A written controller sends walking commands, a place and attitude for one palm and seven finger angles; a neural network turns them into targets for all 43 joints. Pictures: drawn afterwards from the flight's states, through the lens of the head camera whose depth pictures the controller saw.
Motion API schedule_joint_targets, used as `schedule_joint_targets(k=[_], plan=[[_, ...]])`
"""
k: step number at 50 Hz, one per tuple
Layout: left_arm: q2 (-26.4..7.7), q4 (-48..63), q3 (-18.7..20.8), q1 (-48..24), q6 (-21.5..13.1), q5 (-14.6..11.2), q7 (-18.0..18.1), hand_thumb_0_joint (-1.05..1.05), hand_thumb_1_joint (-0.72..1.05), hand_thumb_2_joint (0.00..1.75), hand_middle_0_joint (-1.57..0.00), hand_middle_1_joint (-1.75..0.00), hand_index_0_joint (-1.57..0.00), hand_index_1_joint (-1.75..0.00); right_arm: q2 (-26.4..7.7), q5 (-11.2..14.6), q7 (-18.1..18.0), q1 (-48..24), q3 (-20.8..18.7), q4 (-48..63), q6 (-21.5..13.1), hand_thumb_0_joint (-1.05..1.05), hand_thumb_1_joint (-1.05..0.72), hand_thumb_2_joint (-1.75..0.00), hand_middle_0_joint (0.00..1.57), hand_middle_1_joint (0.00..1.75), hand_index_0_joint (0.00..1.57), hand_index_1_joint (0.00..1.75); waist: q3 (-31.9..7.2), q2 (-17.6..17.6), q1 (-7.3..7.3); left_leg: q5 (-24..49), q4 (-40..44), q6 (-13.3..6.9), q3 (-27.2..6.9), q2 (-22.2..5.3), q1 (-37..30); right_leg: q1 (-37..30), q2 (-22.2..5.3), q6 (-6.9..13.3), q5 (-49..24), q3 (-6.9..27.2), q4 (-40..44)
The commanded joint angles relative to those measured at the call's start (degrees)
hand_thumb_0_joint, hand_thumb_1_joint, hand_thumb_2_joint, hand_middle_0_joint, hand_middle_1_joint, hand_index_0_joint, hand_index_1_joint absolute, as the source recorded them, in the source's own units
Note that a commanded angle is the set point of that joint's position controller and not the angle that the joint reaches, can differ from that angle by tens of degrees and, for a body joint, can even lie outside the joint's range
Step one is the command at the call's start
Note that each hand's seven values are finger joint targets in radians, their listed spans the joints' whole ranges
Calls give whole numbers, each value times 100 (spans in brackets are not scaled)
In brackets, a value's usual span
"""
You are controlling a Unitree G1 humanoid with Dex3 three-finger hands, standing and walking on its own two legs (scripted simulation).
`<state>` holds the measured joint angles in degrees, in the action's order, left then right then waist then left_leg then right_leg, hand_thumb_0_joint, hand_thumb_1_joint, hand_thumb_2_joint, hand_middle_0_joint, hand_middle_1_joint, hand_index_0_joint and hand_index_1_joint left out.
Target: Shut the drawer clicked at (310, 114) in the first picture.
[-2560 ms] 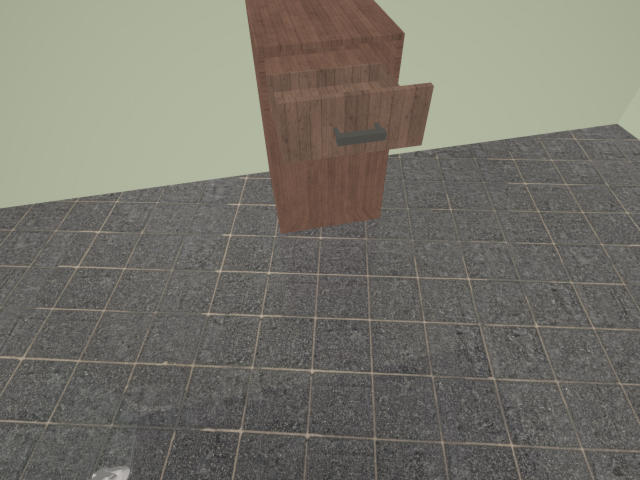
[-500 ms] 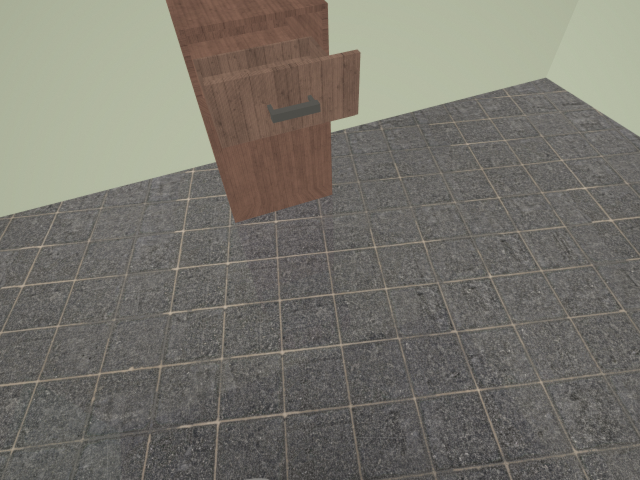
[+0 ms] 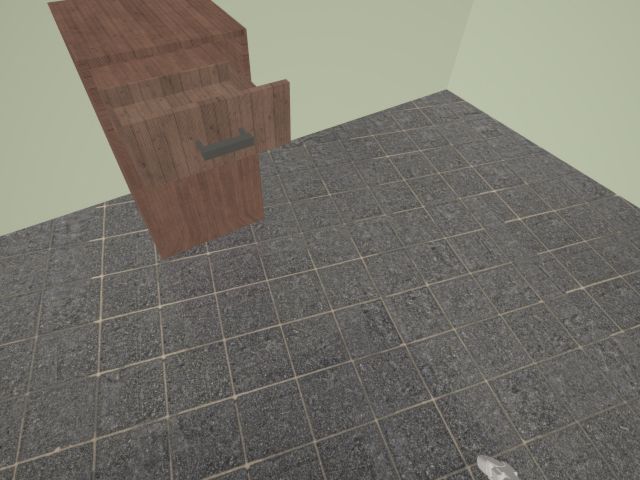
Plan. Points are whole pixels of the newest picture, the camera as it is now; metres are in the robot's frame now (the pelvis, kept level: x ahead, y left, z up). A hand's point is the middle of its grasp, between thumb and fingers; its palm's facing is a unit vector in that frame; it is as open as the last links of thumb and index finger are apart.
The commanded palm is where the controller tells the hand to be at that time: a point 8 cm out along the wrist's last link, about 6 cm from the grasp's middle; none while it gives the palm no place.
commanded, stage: walk to a spot facing it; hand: left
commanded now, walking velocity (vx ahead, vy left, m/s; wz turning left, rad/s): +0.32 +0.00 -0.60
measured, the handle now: (224, 141) +0.82 +0.35 -0.09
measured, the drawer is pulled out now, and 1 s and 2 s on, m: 0.30 0.30 0.30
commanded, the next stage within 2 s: turn to face it in 1.34 s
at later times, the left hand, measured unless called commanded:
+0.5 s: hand (287, 343) +0.36 +0.11 -0.17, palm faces -0.41 -0.91 -0.11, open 7.4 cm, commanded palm none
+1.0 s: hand (287, 310) +0.43 +0.12 -0.18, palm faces -0.36 -0.91 -0.20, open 7.3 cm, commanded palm none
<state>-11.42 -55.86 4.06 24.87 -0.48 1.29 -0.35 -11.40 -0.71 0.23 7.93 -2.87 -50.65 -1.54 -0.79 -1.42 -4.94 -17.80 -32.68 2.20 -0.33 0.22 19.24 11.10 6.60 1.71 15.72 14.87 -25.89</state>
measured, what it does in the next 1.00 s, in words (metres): walks ahead, turning right: left foot, then right foot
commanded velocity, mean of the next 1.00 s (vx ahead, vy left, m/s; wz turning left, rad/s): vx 0.35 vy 0.00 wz -0.38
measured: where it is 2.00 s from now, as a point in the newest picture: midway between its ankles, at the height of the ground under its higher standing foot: (393, 381)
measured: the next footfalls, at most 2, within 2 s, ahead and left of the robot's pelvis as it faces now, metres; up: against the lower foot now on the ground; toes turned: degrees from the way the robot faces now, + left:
left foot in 0.02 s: +0.07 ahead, +0.12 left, +0.00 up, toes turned -2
right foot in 0.56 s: +0.30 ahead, -0.13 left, +0.00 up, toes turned -28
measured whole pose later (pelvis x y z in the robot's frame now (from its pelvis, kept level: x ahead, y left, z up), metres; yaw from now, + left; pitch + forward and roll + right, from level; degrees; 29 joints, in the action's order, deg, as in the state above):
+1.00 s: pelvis +0.37 -0.06 +0.00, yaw -28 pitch +0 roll -1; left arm -11.1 -60.4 3.1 21.9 -3.0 1.1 0.0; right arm -11.8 -1.7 0.9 9.5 -3.5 -55.4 -1.6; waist 0.8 -0.3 -2.8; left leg -14.1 -39.6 2.4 4.5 -5.8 26.7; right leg 5.0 3.6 3.3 18.6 -0.7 -23.7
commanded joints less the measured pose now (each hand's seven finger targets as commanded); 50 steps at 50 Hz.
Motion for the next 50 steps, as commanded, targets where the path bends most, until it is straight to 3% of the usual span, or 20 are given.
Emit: schedule_joint_targets(k=[1, 2, 4, 5, 8, 12, 19, 22, 24, 26, 27, 28, 29, 30, 32, 35, 41, 47, 49, 50], plan=[[-509, 826, 224, -665, -193, -23, -50, 0, 90, 90, -20, -30, -20, -30, -1582, -64, -210, 1810, -379, 71, -254, 0, -90, -90, 20, 30, 20, 30, -138, 1649, 1024, -1974, 2237, -1020, -3180, -2858, -2882, 3441, -189, -26, 1682, -941, -3126], [-667, 897, 228, -829, -195, 14, -84, 0, 90, 90, -20, -30, -20, -30, -1478, -59, -177, 1573, -319, 174, -223, 0, -90, -90, 20, 30, 20, 30, 213, 1000, 924, -2336, 2352, -1344, -3465, -2994, -2094, 3505, -593, -18, 1458, -928, -3679], [-639, 647, 272, -827, -98, 100, -179, 0, 90, 90, -20, -30, -20, -30, -763, -61, -168, 1087, -124, 150, -276, 0, -90, -90, 20, 30, 20, 30, 868, 849, 521, -1590, 2506, -932, -2021, -2168, -1123, 3403, -943, -93, 376, -1066, -4338], [-534, 555, 248, -738, -36, 113, -234, 0, 90, 90, -20, -30, -20, -30, -574, -39, -171, 983, -69, 134, -331, 0, -90, -90, 20, 30, 20, 30, 869, 885, 405, -803, 2461, -740, -1282, -1847, -959, 3204, -1021, -130, -110, -1138, -4386], [-354, 485, 178, -676, 67, 96, -274, 0, 90, 90, -20, -30, -20, -30, -462, 9, -223, 1329, 1, -59, -467, 0, -90, -90, 20, 30, 20, 30, 587, 924, 321, 1392, 2203, -522, -185, -1562, -1363, 3273, -1045, -241, -635, -1274, -4515], [-217, 584, 92, -1181, 128, 92, -276, 0, 90, 90, -20, -30, -20, -30, -351, 5, -267, 1947, 39, -377, -533, 0, -90, -90, 20, 30, 20, 30, 590, 763, 443, 3180, 1945, -435, 274, -1595, -1926, 3779, -1074, -257, -953, -1522, -4402], [-44, 803, -101, -2568, 78, 47, -348, 0, 90, 90, -20, -30, -20, -30, -393, -67, -289, 2671, 109, -845, -466, 0, -90, -90, 20, 30, 20, 30, 924, 934, 818, 4316, 1864, -585, 1005, -1566, -2503, 3368, -887, -64, -1027, -2281, -2285], [-134, 771, -95, -2657, 40, 31, -310, 0, 90, 90, -20, -30, -20, -30, -544, -86, -283, 2755, 64, -960, -404, 0, -90, -90, 20, 30, 20, 30, 805, 838, 768, 5704, 1335, -626, 1250, -1750, -2571, 2505, -645, 205, -516, -2511, -1618], [-239, 620, -52, -2121, -2, 34, -261, 0, 90, 90, -20, -30, -20, -30, -711, -72, -289, 2627, 19, -972, -383, 0, -90, -90, 20, 30, 20, 30, 423, 1125, 491, 6739, 549, -625, 1428, -1814, -2594, 1629, -415, 408, -248, -2633, -1361], [-597, 241, 73, -831, -115, 60, -196, 0, 90, 90, -20, -30, -20, -30, -792, -31, -260, 2407, -1, -907, -357, 0, -90, -90, 20, 30, 20, 30, -317, 1054, -116, 5839, -1385, -493, 1486, -1717, -1760, -517, -386, 606, -523, -2516, -614], [-1100, 73, 171, -212, -166, 70, -115, 0, 90, 90, -20, -30, -20, -30, -523, 76, -191, 2498, 44, -817, -343, 0, -90, -90, 20, 30, 20, 30, -900, 252, -348, 3006, -3151, -319, 1486, -1401, -6, -2309, -1551, 1046, -706, -1102, -438], [-1506, -19, 263, 278, -198, -58, -57, 0, 90, 90, -20, -30, -20, -30, -222, 136, -205, 2426, 62, -622, -380, 0, -90, -90, 20, 30, 20, 30, -1474, -546, -262, -1503, -5230, -35, 1169, -458, 1570, -3154, -3190, 1820, -1978, 1683, 136], [-1562, 50, 288, 27, -124, -166, -8, 0, 90, 90, -20, -30, -20, -30, -369, 80, -223, 1902, -14, -459, -372, 0, -90, -90, 20, 30, 20, 30, -880, 85, -219, -1191, -5336, -185, 334, -691, 1888, -2279, -3129, 1824, -1935, 1295, 587], [-1336, 167, 233, -457, -140, -144, 1, 0, 90, 90, -20, -30, -20, -30, -314, 43, -195, 1837, -35, -451, -324, 0, -90, -90, 20, 30, 20, 30, -564, -137, 72, -643, -5307, -146, 157, -887, 1832, -1425, -2890, 1534, -1108, 1064, 828], [-830, 285, 118, -1128, -219, -87, 81, 0, 90, 90, -20, -30, -20, -30, -246, -62, -169, 1853, -54, -613, -141, 0, -90, -90, 20, 30, 20, 30, 188, 324, 535, -197, -4596, -99, 79, -1148, 1348, 180, -2415, 1227, -607, 114, 1184], [-658, 209, 83, -1186, -314, -12, 90, 0, 90, 90, -20, -30, -20, -30, -1, -94, -134, 2167, -38, -742, -8, 0, -90, -90, 20, 30, 20, 30, 232, 10, 839, 45, -3715, 27, 255, -1139, 1015, 839, -1960, 1050, -888, -632, 1313], [-502, -16, 72, -510, -374, -16, 41, 0, 90, 90, -20, -30, -20, -30, -6, -121, 11, 909, -108, -379, -64, 0, -90, -90, 20, 30, 20, 30, 495, -610, 450, 628, -2312, 91, 362, -950, 1505, 394, -1698, 1010, -376, -430, 1421], [-726, -210, 63, -72, -370, 9, 74, 0, 90, 90, -20, -30, -20, -30, -102, -76, 94, -143, -71, 4, -191, 0, -90, -90, 20, 30, 20, 30, 519, -386, 185, 301, -744, 16, 556, -586, 1049, -432, -1878, 959, -1296, -202, 1080], [-754, -256, 63, -79, -348, -16, 81, 0, 90, 90, -20, -30, -20, -30, -191, -69, 63, -70, -65, -5, -232, 0, -90, -90, 20, 30, 20, 30, 499, -464, 309, 352, -163, -39, 701, -393, 377, -408, -1774, 837, -1873, -267, 750], [-759, -257, 70, -163, -338, -40, 78, 0, 90, 90, -20, -30, -20, -30, -281, -82, 16, 277, -81, -124, -260, 0, -90, -90, 20, 30, 20, 30, 336, -380, 517, 540, 309, -77, 807, -246, -360, -241, -1571, 706, -2284, -435, 271]])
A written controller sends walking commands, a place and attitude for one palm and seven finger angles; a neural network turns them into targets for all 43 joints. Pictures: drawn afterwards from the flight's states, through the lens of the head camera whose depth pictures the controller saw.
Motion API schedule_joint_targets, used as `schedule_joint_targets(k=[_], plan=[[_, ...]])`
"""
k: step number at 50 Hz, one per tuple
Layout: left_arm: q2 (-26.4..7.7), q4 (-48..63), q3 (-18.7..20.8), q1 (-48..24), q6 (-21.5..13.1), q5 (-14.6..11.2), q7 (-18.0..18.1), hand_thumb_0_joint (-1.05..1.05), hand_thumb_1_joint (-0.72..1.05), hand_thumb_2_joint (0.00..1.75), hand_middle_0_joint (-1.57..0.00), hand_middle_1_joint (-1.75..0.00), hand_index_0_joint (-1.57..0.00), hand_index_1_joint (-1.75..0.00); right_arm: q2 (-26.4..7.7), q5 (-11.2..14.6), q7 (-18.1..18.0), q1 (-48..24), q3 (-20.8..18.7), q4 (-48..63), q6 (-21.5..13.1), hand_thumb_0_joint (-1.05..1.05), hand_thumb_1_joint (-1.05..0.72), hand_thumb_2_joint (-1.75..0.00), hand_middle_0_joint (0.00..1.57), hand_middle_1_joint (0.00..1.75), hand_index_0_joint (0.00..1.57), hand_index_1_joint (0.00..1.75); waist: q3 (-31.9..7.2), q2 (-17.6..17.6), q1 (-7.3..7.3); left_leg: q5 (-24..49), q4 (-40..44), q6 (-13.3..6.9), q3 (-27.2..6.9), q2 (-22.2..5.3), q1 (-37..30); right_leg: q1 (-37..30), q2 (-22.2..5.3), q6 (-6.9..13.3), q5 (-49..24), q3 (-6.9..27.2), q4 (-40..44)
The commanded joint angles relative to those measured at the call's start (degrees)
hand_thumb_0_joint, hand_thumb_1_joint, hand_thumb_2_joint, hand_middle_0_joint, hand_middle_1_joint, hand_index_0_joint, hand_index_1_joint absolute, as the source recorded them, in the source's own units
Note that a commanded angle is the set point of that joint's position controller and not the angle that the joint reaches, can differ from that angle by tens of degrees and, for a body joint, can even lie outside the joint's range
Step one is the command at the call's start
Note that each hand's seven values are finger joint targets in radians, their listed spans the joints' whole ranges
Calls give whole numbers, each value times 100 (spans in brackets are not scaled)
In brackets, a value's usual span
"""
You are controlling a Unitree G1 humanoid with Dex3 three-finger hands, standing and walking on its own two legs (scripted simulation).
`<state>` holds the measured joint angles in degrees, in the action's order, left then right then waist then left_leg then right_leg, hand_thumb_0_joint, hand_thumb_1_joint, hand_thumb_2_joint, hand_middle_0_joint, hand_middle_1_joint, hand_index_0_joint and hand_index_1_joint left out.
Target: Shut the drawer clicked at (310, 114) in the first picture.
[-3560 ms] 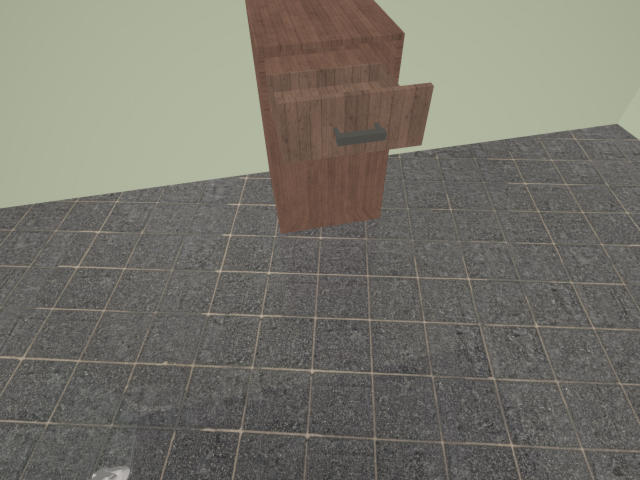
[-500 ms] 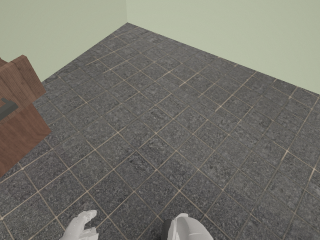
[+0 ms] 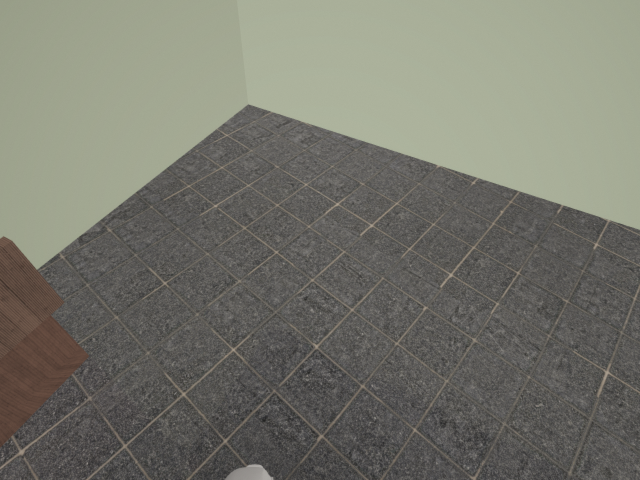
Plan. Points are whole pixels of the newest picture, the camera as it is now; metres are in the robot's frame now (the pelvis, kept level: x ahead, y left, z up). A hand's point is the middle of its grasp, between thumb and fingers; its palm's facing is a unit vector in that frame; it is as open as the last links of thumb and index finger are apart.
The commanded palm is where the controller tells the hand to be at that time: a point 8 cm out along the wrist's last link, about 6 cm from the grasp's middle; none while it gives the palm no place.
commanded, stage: walk to a spot facing it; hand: left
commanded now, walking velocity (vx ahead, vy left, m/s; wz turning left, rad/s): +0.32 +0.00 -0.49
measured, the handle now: out of the picture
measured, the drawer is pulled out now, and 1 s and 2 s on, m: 0.30 0.30 0.30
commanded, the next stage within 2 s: turn to face it in 0.34 s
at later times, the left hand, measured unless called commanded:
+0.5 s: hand (253, 357) +0.34 +0.15 -0.17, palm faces -0.30 -0.93 -0.20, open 7.4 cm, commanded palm none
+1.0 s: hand (236, 360) +0.33 +0.18 -0.18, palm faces -0.02 -0.99 -0.16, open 7.4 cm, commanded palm none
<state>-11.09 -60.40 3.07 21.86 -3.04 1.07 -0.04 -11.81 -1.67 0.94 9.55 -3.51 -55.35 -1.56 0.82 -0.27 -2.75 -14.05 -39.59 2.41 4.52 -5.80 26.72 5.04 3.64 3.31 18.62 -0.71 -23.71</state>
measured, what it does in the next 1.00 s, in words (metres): walks ahead: left foot, then right foot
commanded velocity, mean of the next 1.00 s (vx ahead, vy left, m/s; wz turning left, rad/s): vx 0.05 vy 0.00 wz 0.11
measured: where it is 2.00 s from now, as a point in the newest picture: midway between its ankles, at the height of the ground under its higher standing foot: outside the picture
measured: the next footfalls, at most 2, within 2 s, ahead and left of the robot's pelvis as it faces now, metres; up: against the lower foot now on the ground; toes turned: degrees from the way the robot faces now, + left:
left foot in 0.06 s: +0.14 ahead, +0.13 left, +0.00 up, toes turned +5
right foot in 0.52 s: +0.28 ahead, -0.15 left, +0.00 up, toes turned -25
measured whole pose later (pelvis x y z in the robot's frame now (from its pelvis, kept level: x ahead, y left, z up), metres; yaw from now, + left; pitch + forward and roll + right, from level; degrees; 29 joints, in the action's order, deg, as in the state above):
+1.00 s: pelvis +0.23 +0.01 -0.01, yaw -4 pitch +0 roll -1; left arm -11.0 -55.0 5.2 9.1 3.4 0.9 0.8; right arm -7.3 -1.6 -0.7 17.2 -2.9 -55.9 0.4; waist 2.6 -2.8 2.1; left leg -15.2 -34.8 -2.8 5.5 -1.5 20.1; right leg 29.6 -4.7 -3.3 22.7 -3.9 -64.4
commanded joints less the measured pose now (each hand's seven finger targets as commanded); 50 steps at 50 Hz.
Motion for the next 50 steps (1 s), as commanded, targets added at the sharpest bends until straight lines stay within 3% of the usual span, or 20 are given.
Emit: schedule_joint_targets(k=[1, 3, 5, 7, 10, 21, 23, 24, 25, 26, 27, 28, 32, 40, 41, 42, 43, 44, 47, 50], plan=[[-702, 231, 170, 61, -76, -43, 38, 0, 90, 90, -20, -30, -20, -30, -462, -2, -132, 802, -68, 123, -295, 0, -90, -90, 20, 30, 20, 30, -158, -262, 600, 428, 1362, -228, 89, 146, -2452, 1016, -1037, 373, -2720, 969, -918], [-359, 460, 124, 26, -107, -63, -35, 0, 90, 90, -20, -30, -20, -30, -1491, -49, -193, 2163, -278, -117, -292, 0, -90, -90, 20, 30, 20, 30, -902, 1641, 994, 568, 2242, -1259, -2723, -2497, -4132, 3112, -152, -83, 1324, -26, -4145], [-443, 485, 198, -453, -19, 22, -61, 0, 90, 90, -20, -30, -20, -30, -893, 8, -225, 1404, -141, 38, -303, 0, -90, -90, 20, 30, 20, 30, 33, 728, 761, -481, 2662, -1225, -2218, -2275, -2693, 3522, -730, -115, 767, 265, -5050], [-283, 391, 211, -266, 133, 73, -170, 0, 90, 90, -20, -30, -20, -30, -449, 37, -243, 742, -20, 136, -348, 0, -90, -90, 20, 30, 20, 30, 513, 652, 337, -326, 2907, -923, -1101, -1838, -1759, 3280, -1046, -228, 38, 205, -4890], [-38, 414, 214, -41, 325, 79, -205, 0, 90, 90, -20, -30, -20, -30, -383, 60, -262, 761, -16, 96, -400, 0, -90, -90, 20, 30, 20, 30, 384, 767, 130, 426, 2913, -814, -22, -1457, -1554, 3058, -1055, -363, -461, 6, -4539], [-53, 1035, 197, -1380, 360, 71, -249, 0, 90, 90, -20, -30, -20, -30, -643, 8, -259, 1138, -210, 1, -201, 0, -90, -90, 20, 30, 20, 30, 327, 1027, 427, 3210, 1672, -711, 1259, -1441, -2420, 2473, -687, -343, -787, -780, -1762], [-150, 930, 171, -990, 276, 102, -195, 0, 90, 90, -20, -30, -20, -30, -698, 20, -247, 1155, -202, -41, -164, 0, -90, -90, 20, 30, 20, 30, -15, 931, 232, 3755, 829, -629, 1202, -1390, -2317, 1489, -468, -227, -873, -912, -1244], [-312, 709, 193, -383, 194, 123, -147, 0, 90, 90, -20, -30, -20, -30, -683, 43, -230, 1144, -162, -84, -150, 0, -90, -90, 20, 30, 20, 30, -392, 676, -77, 3590, -31, -463, 1229, -1173, -2069, 508, -409, -198, -1483, -968, -691], [-832, 520, 288, 159, 87, 150, -55, 0, 90, 90, -20, -30, -20, -30, -386, 120, -187, 1328, -90, -109, -141, 0, -90, -90, 20, 30, 20, 30, -1035, -313, -279, 1925, -1319, -229, 1191, -802, -936, -986, -1337, 54, -3275, -43, -696], [-1313, 362, 358, 561, 21, 54, -1, 0, 90, 90, -20, -30, -20, -30, -29, 185, -226, 1532, -4, -37, -115, 0, -90, -90, 20, 30, 20, 30, -1723, -1304, -277, -2137, -2915, 8, 780, 17, 135, -1867, -2900, 825, -5867, 1660, -691], [-1284, 437, 287, 375, 66, -56, 59, 0, 90, 90, -20, -30, -20, -30, -136, 191, -303, 1402, 10, 18, -26, 0, -90, -90, 20, 30, 20, 30, -1585, -461, -230, -2281, -3165, -88, -145, -81, -57, -1128, -3033, 1092, -6030, 1294, -387], [-1251, 508, 264, -142, 62, -16, 101, 0, 90, 90, -20, -30, -20, -30, 6, 184, -297, 1394, 52, -42, 37, 0, -90, -90, 20, 30, 20, 30, -1387, -1073, -46, -2149, -3342, -54, -344, -125, 46, -626, -2978, 1103, -4617, 1447, -35], [-728, 804, 122, -1498, 164, 52, 225, 0, 90, 90, -20, -30, -20, -30, -2, 107, -242, 1623, 45, -353, 233, 0, -90, -90, 20, 30, 20, 30, -376, -627, 493, -1420, -2490, 2, -297, -254, -422, 1096, -2526, 621, -2557, 19, 466], [-778, 905, 254, -1459, 386, 11, 219, 0, 90, 90, -20, -30, -20, -30, 68, 59, -98, 1476, -15, -91, 277, 0, -90, -90, 20, 30, 20, 30, -55, -747, 441, -414, -15, 22, 423, 24, -931, 1379, -2306, 117, -471, -810, -119], [-677, 972, 256, -1472, 432, -23, 203, 0, 90, 90, -20, -30, -20, -30, -41, 43, -81, 1607, -63, -103, 255, 0, -90, -90, 20, 30, 20, 30, -17, -282, 512, -43, 683, -24, 313, 11, -1201, 1641, -2118, -82, -3, -952, -629], [-415, 1068, 230, -1378, 494, -45, 174, 0, 90, 90, -20, -30, -20, -30, -434, 13, -81, 1694, -148, -27, 225, 0, -90, -90, 20, 30, 20, 30, 91, 1176, 551, 128, 1586, -341, -1058, -675, -1147, 2171, -1509, -408, 772, -1138, -1692], [-148, 1345, 208, -1546, 521, -61, 151, 0, 90, 90, -20, -30, -20, -30, -908, -51, -129, 1796, -266, 122, 192, 0, -90, -90, 20, 30, 20, 30, 305, 2201, 721, 445, 2601, -1061, -2852, -1830, -941, 2857, -882, -702, 1722, -1041, -3035], [-210, 1415, 222, -1824, 515, 4, 140, 0, 90, 90, -20, -30, -20, -30, -977, -65, -188, 1755, -297, 86, 164, 0, -90, -90, 20, 30, 20, 30, 186, 1574, 784, 226, 2739, -1373, -3196, -1907, -817, 2913, -871, -595, 1547, -390, -4030], [-233, 1139, 316, -1467, 424, 30, 85, 0, 90, 90, -20, -30, -20, -30, -601, 18, -260, 949, -207, 252, 48, 0, -90, -90, 20, 30, 20, 30, -182, 1005, 366, 1128, 2262, -1037, -2013, -1122, -1436, 3199, -977, -683, 308, 38, -4572], [-303, 997, 307, -1274, 449, -24, 108, 0, 90, 90, -20, -30, -20, -30, -676, 50, -281, 959, -234, 262, 28, 0, -90, -90, 20, 30, 20, 30, -521, 719, 418, 2013, 2077, -1110, -1672, -910, -1985, 2912, -893, -788, 271, 68, -4066]])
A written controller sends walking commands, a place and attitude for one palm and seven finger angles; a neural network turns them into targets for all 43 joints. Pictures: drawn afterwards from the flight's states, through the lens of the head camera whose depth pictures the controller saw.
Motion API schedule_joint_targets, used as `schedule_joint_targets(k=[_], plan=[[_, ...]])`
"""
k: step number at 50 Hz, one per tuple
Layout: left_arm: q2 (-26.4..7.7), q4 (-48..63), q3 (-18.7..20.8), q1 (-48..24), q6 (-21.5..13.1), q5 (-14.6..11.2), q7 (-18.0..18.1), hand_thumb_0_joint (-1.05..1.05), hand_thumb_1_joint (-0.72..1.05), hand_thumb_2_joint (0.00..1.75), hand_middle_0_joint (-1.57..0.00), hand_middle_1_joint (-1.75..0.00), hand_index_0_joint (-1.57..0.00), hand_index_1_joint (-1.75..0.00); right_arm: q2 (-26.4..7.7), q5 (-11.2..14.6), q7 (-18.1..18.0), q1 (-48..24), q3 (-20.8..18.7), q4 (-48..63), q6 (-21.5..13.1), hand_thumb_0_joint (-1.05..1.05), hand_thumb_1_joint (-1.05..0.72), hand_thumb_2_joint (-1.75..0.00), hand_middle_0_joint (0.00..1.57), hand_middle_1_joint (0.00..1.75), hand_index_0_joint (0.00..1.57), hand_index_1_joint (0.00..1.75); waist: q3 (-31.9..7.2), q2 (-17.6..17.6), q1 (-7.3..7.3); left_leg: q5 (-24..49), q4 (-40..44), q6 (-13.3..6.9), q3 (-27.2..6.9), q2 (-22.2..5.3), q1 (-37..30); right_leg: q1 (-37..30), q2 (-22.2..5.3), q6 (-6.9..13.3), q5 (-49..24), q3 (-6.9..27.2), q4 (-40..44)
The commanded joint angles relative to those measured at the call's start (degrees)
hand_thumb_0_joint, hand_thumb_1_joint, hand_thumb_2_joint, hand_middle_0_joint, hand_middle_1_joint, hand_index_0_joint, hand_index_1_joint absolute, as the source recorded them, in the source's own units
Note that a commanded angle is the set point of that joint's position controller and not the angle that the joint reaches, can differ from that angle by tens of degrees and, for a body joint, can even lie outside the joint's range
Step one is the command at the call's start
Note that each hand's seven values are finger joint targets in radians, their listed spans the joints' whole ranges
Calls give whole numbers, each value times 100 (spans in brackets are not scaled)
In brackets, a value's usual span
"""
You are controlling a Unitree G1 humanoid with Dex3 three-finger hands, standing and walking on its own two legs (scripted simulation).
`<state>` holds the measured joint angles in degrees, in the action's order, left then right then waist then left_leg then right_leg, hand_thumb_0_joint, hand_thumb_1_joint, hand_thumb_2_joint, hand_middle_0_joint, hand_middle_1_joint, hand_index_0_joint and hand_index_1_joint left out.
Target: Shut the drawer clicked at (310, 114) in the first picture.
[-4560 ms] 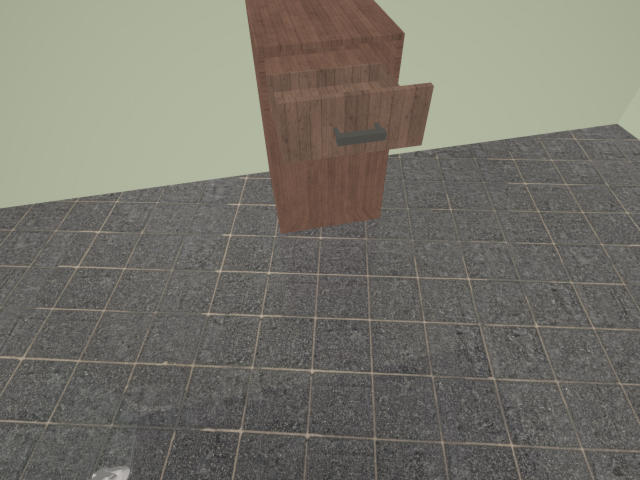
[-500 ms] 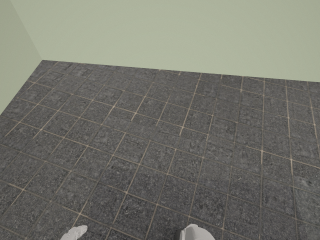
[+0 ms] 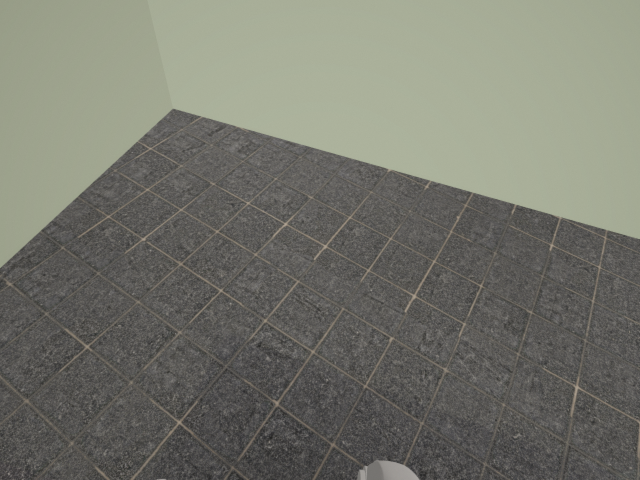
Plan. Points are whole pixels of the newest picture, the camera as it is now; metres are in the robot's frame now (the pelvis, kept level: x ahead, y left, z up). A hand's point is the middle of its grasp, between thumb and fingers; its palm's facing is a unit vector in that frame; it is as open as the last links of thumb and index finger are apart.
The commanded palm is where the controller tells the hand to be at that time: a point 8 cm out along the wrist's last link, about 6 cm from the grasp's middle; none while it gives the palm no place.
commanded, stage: turn to face it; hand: left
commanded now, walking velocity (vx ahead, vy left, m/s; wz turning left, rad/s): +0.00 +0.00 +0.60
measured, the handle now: out of the picture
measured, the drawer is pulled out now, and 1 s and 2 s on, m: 0.30 0.30 0.30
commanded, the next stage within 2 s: take the last steps up to it in 1.94 s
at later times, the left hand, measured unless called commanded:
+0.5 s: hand out of the picture -0.02 +0.14 -0.14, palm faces +0.35 -0.89 -0.27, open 7.4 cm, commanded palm none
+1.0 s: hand out of the picture -0.11 +0.19 -0.15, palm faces +0.62 -0.74 -0.27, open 7.4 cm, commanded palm none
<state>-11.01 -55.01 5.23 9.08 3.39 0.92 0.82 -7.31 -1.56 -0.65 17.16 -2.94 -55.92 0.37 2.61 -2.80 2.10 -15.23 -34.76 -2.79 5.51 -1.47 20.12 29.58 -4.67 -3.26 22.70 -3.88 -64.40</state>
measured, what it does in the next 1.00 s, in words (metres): steps on the spot, turning left: right foot, then left foot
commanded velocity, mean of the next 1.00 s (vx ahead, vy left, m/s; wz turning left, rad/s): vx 0.00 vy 0.00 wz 0.60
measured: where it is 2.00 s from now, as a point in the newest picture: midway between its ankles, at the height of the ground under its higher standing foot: outside the picture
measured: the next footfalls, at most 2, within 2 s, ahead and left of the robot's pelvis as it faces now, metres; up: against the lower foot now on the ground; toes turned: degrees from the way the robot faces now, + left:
right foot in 0.30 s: +0.06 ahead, -0.16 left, +0.00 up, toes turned +9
left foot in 0.72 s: -0.06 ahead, +0.08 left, +0.00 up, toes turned +33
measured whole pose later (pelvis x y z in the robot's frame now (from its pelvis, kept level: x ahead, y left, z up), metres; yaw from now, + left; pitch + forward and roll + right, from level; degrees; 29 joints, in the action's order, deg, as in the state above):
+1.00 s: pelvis -0.05 -0.04 +0.01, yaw +37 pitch +0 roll -1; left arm -15.2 -51.5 4.5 10.2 3.4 0.4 0.7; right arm -11.7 -1.2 0.6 10.0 -3.1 -52.3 2.2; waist 4.6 -0.8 0.0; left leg -13.0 -27.9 -1.5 -3.7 2.2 14.8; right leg 25.3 -4.2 -5.4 24.1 -0.4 -53.1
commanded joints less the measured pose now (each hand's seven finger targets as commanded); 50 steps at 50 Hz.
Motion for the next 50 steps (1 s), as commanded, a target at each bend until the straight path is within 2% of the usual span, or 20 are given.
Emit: schedule_joint_targets(k=[1, 8, 11, 13, 14, 15, 16, 17, 19, 20, 25, 29, 31, 33, 34, 35, 36, 38, 41, 50], plan=[[-325, 466, 82, 11, -184, -25, 33, 0, 90, 90, -20, -30, -20, -30, -1186, 39, -116, 206, -313, 320, -147, 0, -90, -90, 20, 30, 20, 30, -731, 957, -46, 2241, 1564, -657, -1806, -1377, -1475, 433, -27, -153, -52, 372, 226], [-391, 570, 41, 72, -181, -62, 52, 0, 90, 90, -20, -30, -20, -30, -1544, 22, -46, -104, -434, 434, 17, 0, -90, -90, 20, 30, 20, 30, -576, 1216, 8, 1831, 1511, -715, -2243, -1241, -1164, -364, 243, -127, 242, 315, 1750], [-492, 512, 38, 503, -200, -87, 76, 0, 90, 90, -20, -30, -20, -30, -1680, 21, 0, -477, -475, 588, 96, 0, -90, -90, 20, 30, 20, 30, -546, 1297, -162, 1358, 1439, -606, -2502, -1062, -550, -1184, 401, -37, 3, 227, 2598], [-666, 428, 69, 973, -262, -67, 97, 0, 90, 90, -20, -30, -20, -30, -1605, 69, 38, -746, -479, 735, 135, 0, -90, -90, 20, 30, 20, 30, -553, 1070, -401, 705, 1043, -290, -2348, -711, 182, -2213, 294, 17, -787, 187, 3960], [-1072, 463, 140, 1145, -311, 18, 140, 0, 90, 90, -20, -30, -20, -30, -1275, 120, 77, -743, -447, 839, 163, 0, -90, -90, 20, 30, 20, 30, -455, -67, -495, -320, 48, 102, -1816, -145, 1116, -2775, -666, 299, -210, 1137, 4983], [-1565, 607, 193, 1009, -319, 92, 153, 0, 90, 90, -20, -30, -20, -30, -957, 100, 102, -794, -376, 1046, 160, 0, -90, -90, 20, 30, 20, 30, -205, -1676, -516, -1654, -1474, 545, -738, 613, 1839, -2486, -2186, 958, 14, 2686, 5464], [-1482, 735, 161, 756, -326, 28, 166, 0, 90, 90, -20, -30, -20, -30, -1353, 15, 115, -900, -442, 1032, 198, 0, -90, -90, 20, 30, 20, 30, -114, -1276, -455, -1631, -2492, 428, -1084, 233, 1540, -1557, -2335, 1150, 231, 2507, 5499], [-1317, 818, 152, 396, -322, 31, 175, 0, 90, 90, -20, -30, -20, -30, -1290, 29, 135, -885, -472, 1004, 241, 0, -90, -90, 20, 30, 20, 30, -27, -1010, -230, -1419, -3019, 419, -1064, 176, 1416, -1256, -2074, 1113, 73, 2317, 5403], [-1046, 906, 18, -30, -369, 43, 125, 0, 90, 90, -20, -30, -20, -30, -1234, 14, 224, -724, -434, 776, 281, 0, -90, -90, 20, 30, 20, 30, 296, -542, 12, -680, -3569, 547, -788, -4, 1312, -1125, -1413, 920, -901, 1016, 4961], [-1002, 919, -2, 42, -391, 47, 115, 0, 90, 90, -20, -30, -20, -30, -1180, 27, 242, -664, -409, 752, 278, 0, -90, -90, 20, 30, 20, 30, 194, -704, -17, -578, -3549, 609, -659, 7, 1309, -1333, -1290, 880, -1318, 704, 4822], [-1225, 724, 28, 773, -370, 72, 106, 0, 90, 90, -20, -30, -20, -30, -1075, 65, 259, -1329, -315, 906, 284, 0, -90, -90, 20, 30, 20, 30, -15, -723, -452, -913, -2408, 735, -301, -39, 1090, -2152, -1502, 1014, -2199, 388, 4583], [-1389, 660, 90, 962, -340, 99, 89, 0, 90, 90, -20, -30, -20, -30, -1018, 107, 254, -1587, -238, 989, 214, 0, -90, -90, 20, 30, 20, 30, -290, -991, -604, -1188, -1350, 675, -85, -3, 693, -2560, -1680, 1088, -3001, 239, 4295], [-1448, 639, 135, 929, -319, 101, 86, 0, 90, 90, -20, -30, -20, -30, -1008, 128, 232, -1451, -214, 966, 158, 0, -90, -90, 20, 30, 20, 30, -500, -1031, -562, -1125, -708, 610, 32, 39, 319, -2652, -1741, 1045, -3323, 110, 4019], [-1421, 609, 158, 836, -277, 53, 66, 0, 90, 90, -20, -30, -20, -30, -1093, 111, 211, -1079, -236, 896, 103, 0, -90, -90, 20, 30, 20, 30, -670, -851, -363, -237, 560, 538, 121, 83, -508, -2376, -1607, 668, -3141, -292, 3403], [-1303, 636, 153, 842, -243, 3, 45, 0, 90, 90, -20, -30, -20, -30, -1360, 97, 206, -729, -299, 802, 55, 0, -90, -90, 20, 30, 20, 30, -877, -238, -164, 617, 1287, 432, -162, -134, -1447, -1781, -1450, 360, -2582, -539, 2646], [-965, 841, 111, 815, -212, -37, -6, 0, 90, 90, -20, -30, -20, -30, -2047, 51, 165, -440, -476, 795, 8, 0, -90, -90, 20, 30, 20, 30, -981, 1543, 26, 2398, 1448, -219, -2108, -1632, -2516, -29, -685, -150, -57, -790, 1372], [-822, 1078, 3, 330, -195, 20, 0, 0, 90, 90, -20, -30, -20, -30, -2402, 85, 136, 18, -557, 672, 55, 0, -90, -90, 20, 30, 20, 30, -874, 1925, 295, 3852, 1355, -896, -2678, -2400, -2351, 651, -379, -247, 1570, -356, 429], [-819, 994, 39, -48, -157, 13, 49, 0, 90, 90, -20, -30, -20, -30, -2054, 54, 8, -160, -476, 606, 31, 0, -90, -90, 20, 30, 20, 30, -621, 1592, 201, 3118, 1286, -901, -2404, -1855, -1721, 720, -342, -196, 906, 299, -211], [-871, 710, 65, 301, -155, -3, -21, 0, 90, 90, -20, -30, -20, -30, -1693, 59, -7, -870, -334, 803, -2, 0, -90, -90, 20, 30, 20, 30, -363, 1275, -182, 2805, 1408, -571, -1728, -1155, -1229, 295, -226, -240, 24, 332, -99], [-727, 892, 11, 74, -182, -55, 38, 0, 90, 90, -20, -30, -20, -30, -1768, 19, 18, -682, -437, 731, 85, 0, -90, -90, 20, 30, 20, 30, -465, 1198, -104, 1982, 1378, -690, -2508, -1021, -970, -631, 222, -179, 177, 343, 1823]])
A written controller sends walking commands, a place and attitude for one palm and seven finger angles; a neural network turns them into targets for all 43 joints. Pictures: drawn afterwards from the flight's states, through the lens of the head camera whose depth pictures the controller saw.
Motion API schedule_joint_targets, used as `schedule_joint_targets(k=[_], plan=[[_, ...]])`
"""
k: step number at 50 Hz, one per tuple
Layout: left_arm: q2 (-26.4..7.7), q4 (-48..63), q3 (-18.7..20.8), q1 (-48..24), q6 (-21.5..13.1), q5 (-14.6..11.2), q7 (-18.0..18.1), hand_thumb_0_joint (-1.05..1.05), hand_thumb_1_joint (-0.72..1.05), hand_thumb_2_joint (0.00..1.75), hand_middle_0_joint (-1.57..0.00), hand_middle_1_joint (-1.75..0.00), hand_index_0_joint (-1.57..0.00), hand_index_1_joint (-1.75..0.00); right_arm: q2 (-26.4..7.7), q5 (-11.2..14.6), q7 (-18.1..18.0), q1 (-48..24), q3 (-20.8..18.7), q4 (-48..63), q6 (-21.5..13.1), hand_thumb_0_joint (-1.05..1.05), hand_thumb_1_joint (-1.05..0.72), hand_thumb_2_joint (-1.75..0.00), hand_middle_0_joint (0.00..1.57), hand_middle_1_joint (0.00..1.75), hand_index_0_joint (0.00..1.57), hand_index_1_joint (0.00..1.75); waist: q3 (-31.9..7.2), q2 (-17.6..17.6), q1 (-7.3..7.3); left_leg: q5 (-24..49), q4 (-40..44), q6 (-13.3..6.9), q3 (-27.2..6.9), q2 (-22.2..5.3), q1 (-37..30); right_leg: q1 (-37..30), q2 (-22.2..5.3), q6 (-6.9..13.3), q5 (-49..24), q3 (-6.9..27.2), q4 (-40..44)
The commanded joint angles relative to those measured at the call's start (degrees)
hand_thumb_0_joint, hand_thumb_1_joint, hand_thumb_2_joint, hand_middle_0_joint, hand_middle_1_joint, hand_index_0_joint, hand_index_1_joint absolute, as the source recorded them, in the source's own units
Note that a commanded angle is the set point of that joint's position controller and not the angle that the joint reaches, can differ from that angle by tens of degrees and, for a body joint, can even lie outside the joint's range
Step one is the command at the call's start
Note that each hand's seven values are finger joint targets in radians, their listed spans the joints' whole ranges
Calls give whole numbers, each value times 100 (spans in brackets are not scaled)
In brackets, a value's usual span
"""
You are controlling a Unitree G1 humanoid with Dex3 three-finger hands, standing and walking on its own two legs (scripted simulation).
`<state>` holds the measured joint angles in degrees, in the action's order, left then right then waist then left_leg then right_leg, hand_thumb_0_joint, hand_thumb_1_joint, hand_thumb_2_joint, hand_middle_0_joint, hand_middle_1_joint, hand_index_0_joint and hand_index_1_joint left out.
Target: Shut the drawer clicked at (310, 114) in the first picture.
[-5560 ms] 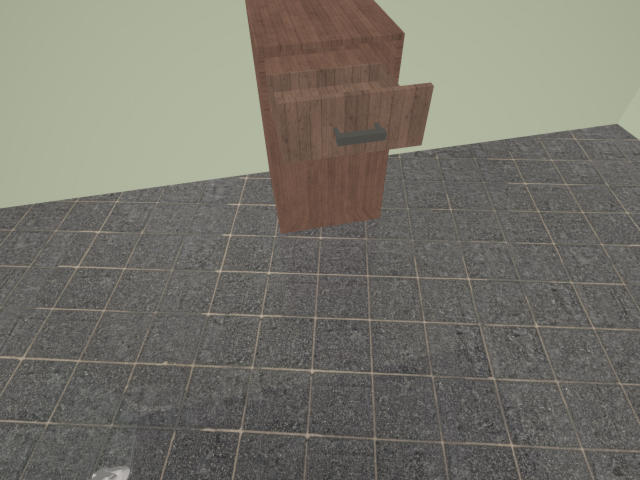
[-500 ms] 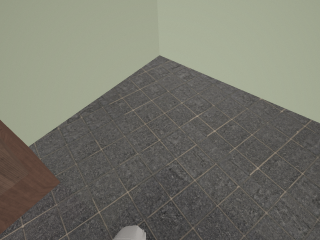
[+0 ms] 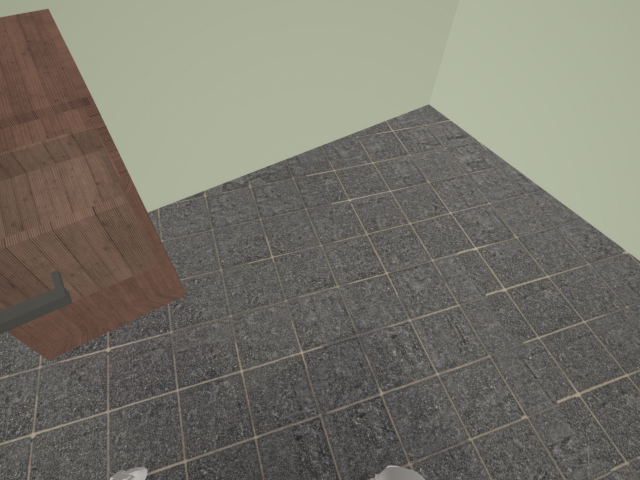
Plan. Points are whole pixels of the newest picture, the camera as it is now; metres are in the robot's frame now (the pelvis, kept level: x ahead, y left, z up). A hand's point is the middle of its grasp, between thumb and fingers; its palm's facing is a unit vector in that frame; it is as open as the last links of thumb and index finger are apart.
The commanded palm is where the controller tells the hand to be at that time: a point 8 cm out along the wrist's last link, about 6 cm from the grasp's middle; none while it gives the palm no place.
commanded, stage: turn to face it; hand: left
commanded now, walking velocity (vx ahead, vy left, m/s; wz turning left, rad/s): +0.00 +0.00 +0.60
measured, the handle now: (20, 302) +0.35 +0.49 -0.09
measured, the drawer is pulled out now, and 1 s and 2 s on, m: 0.30 0.30 0.30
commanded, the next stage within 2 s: take the last steps up to it in 0.94 s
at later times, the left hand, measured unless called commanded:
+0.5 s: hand out of the picture -0.03 +0.20 -0.17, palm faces +0.35 -0.91 -0.24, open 7.4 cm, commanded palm none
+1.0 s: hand out of the picture -0.05 +0.21 -0.16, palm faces +0.52 -0.81 -0.28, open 7.4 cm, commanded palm none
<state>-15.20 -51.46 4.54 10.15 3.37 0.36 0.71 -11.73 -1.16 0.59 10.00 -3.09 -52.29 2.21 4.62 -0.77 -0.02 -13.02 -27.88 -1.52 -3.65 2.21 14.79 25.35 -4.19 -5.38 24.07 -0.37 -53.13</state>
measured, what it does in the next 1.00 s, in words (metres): steps on the spot, turning left: right foot, then left foot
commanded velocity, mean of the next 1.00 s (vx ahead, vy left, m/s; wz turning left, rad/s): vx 0.00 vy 0.00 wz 0.44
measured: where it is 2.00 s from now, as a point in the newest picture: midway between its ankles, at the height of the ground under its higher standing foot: outside the picture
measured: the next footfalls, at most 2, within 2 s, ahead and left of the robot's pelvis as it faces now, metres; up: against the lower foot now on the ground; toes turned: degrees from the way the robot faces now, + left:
right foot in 0.12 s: +0.05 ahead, -0.14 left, +0.00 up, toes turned +3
left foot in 0.54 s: -0.03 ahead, +0.13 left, +0.00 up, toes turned +25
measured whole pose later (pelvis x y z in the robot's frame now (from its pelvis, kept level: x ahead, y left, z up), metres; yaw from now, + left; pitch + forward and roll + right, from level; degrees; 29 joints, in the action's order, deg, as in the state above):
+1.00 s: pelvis -0.02 -0.01 -0.01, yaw +31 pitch -1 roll +1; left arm -10.6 -52.9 2.0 10.9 0.9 0.6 1.3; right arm -12.0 -0.6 0.1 11.5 -3.1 -55.1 2.6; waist 3.6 2.8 0.5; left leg -17.9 -34.0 0.0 -4.4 3.4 17.0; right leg 14.5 -1.1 -0.5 16.1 -3.2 -32.4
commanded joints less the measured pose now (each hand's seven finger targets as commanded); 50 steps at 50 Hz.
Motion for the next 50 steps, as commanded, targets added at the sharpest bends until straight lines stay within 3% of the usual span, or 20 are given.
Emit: schedule_joint_targets(k=[1, 4, 5, 6, 7, 11, 20, 22, 24, 25, 26, 27, 29, 32, 40, 46, 47, 48, 49, 50], plan=[[-304, 533, 77, 29, -196, -8, 56, 0, 90, 90, -20, -30, -20, -30, -1336, -21, -106, 4, -428, 385, -88, 0, -90, -90, 20, 30, 20, 30, -673, 1034, 89, 1822, 624, -801, -1694, -1342, -331, -439, 260, 65, 12, -41, 979], [-409, 451, 103, 504, -294, -23, 94, 0, 90, 90, -20, -30, -20, -30, -1242, 29, -89, -119, -444, 444, -66, 0, -90, -90, 20, 30, 20, 30, -820, 783, -164, 1562, 92, -523, -1756, -1035, 333, -1694, 305, 131, -974, -94, 2598], [-675, 442, 155, 665, -356, 22, 128, 0, 90, 90, -20, -30, -20, -30, -995, 81, -64, -47, -408, 474, -78, 0, -90, -90, 20, 30, 20, 30, -905, 166, -250, 733, -466, -207, -1487, -683, 997, -2453, -296, 271, -1118, 453, 3392], [-1192, 476, 261, 708, -386, 117, 170, 0, 90, 90, -20, -30, -20, -30, -581, 109, -38, 73, -345, 601, -89, 0, -90, -90, 20, 30, 20, 30, -835, -1549, -267, -1453, -1800, 305, -207, 198, 2033, -2892, -1909, 861, -1356, 1980, 3845], [-1247, 576, 237, 610, -345, 78, 169, 0, 90, 90, -20, -30, -20, -30, -838, 21, -42, 39, -412, 612, -41, 0, -90, -90, 20, 30, 20, 30, -762, -1337, -249, -2108, -2969, 358, -169, 28, 1885, -2070, -2519, 1341, -1434, 2129, 3897], [-628, 737, 66, -219, -381, 79, 126, 0, 90, 90, -20, -30, -20, -30, -754, -7, 102, 160, -390, 290, 77, 0, -90, -90, 20, 30, 20, 30, -147, -855, 150, -929, -4346, 493, 139, -349, 1785, -1254, -1410, 1151, -1698, 424, 3611], [-1005, 416, 170, 590, -320, 141, 106, 0, 90, 90, -20, -30, -20, -30, -562, 65, 134, -551, -229, 477, 33, 0, -90, -90, 20, 30, 20, 30, -425, -1213, -321, -1343, -2089, 548, 842, -361, 1100, -1968, -1673, 1265, -3047, -204, 3136], [-1041, 361, 204, 589, -296, 155, 106, 0, 90, 90, -20, -30, -20, -30, -547, 83, 117, -426, -206, 486, -18, 0, -90, -90, 20, 30, 20, 30, -617, -1277, -271, -1330, -1461, 480, 918, -324, 771, -2094, -1740, 1205, -3361, -317, 2820], [-1007, 344, 229, 525, -256, 104, 90, 0, 90, 90, -20, -30, -20, -30, -643, 62, 84, -46, -225, 395, -76, 0, -90, -90, 20, 30, 20, 30, -791, -1043, -48, -421, -244, 404, 1012, -263, -4, -1849, -1597, 856, -3201, -672, 2209], [-895, 353, 201, 561, -215, 53, 65, 0, 90, 90, -20, -30, -20, -30, -900, 46, 83, 254, -283, 323, -123, 0, -90, -90, 20, 30, 20, 30, -988, -377, 124, 444, 465, 299, 743, -460, -914, -1254, -1429, 555, -2646, -889, 1447], [-517, 568, 150, 548, -187, 15, 18, 0, 90, 90, -20, -30, -20, -30, -1596, -2, 48, 566, -447, 314, -171, 0, -90, -90, 20, 30, 20, 30, -1086, 1461, 321, 2295, 679, -365, -1303, -1991, -1834, 390, -618, 72, 3, -1119, 148], [-366, 781, 13, 138, -156, 80, 44, 0, 90, 90, -20, -30, -20, -30, -1936, 42, 24, 1009, -492, 221, -117, 0, -90, -90, 20, 30, 20, 30, -1077, 1764, 536, 3561, 651, -933, -1799, -2716, -1737, 873, -380, 22, 1525, -629, -717], [-384, 615, 60, -204, -121, 61, 84, 0, 90, 90, -20, -30, -20, -30, -1582, 1, -124, 738, -404, 166, -144, 0, -90, -90, 20, 30, 20, 30, -741, 1540, 444, 2620, 732, -1009, -1536, -2212, -1032, 985, -362, 84, 891, -34, -1372], [-420, 239, 79, 269, -132, 58, -4, 0, 90, 90, -20, -30, -20, -30, -1150, 16, -148, -79, -235, 385, -185, 0, -90, -90, 20, 30, 20, 30, -508, 990, 12, 2394, 822, -722, -702, -1547, -578, 541, -286, 62, -84, -75, -1276], [-258, 264, -15, 89, -131, 30, 51, 0, 90, 90, -20, -30, -20, -30, -1130, -2, -157, 243, -254, 215, -140, 0, -90, -90, 20, 30, 20, 30, -590, 830, 171, 2143, 857, -909, -1123, -1566, -826, 82, 34, 63, 108, -96, 162], [-186, 75, -42, 622, -269, -3, 110, 0, 90, 90, -20, -30, -20, -30, -1013, 22, -153, 44, -247, 151, -119, 0, -90, -90, 20, 30, 20, 30, -776, 803, -110, 2255, 325, -689, -1265, -1281, -291, -1353, 264, 201, -818, -202, 2231], [-306, 41, -28, 718, -332, 15, 129, 0, 90, 90, -20, -30, -20, -30, -889, 68, -130, 49, -228, 126, -132, 0, -90, -90, 20, 30, 20, 30, -780, 510, -174, 1814, 26, -447, -1153, -1054, 84, -1911, 131, 235, -1384, -73, 3057], [-636, 23, 26, 841, -402, 84, 167, 0, 90, 90, -20, -30, -20, -30, -577, 120, -98, 142, -187, 150, -153, 0, -90, -90, 20, 30, 20, 30, -828, -545, -188, 497, -772, -53, -547, -506, 812, -2499, -840, 494, -1933, 893, 3546], [-1002, 40, 84, 845, -422, 126, 162, 0, 90, 90, -20, -30, -20, -30, -376, 110, -82, 98, -159, 285, -139, 0, -90, -90, 20, 30, 20, 30, -628, -1478, -199, -1737, -1745, 264, 140, 161, 1423, -2352, -2026, 1197, -2794, 1905, 3693], [-919, 79, 102, 848, -435, 76, 160, 0, 90, 90, -20, -30, -20, -30, -645, 51, -103, 22, -233, 229, -17, 0, -90, -90, 20, 30, 20, 30, -627, -1415, -255, -2079, -2623, 233, -223, -99, 1148, -1592, -2137, 1503, -2552, 1928, 3821]])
